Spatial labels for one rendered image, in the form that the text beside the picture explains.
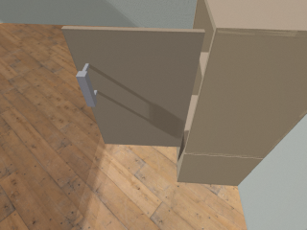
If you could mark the handle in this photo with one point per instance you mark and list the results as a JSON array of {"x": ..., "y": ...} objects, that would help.
[{"x": 86, "y": 86}]

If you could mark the cupboard door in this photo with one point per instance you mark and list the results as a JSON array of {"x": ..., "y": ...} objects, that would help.
[{"x": 144, "y": 77}]

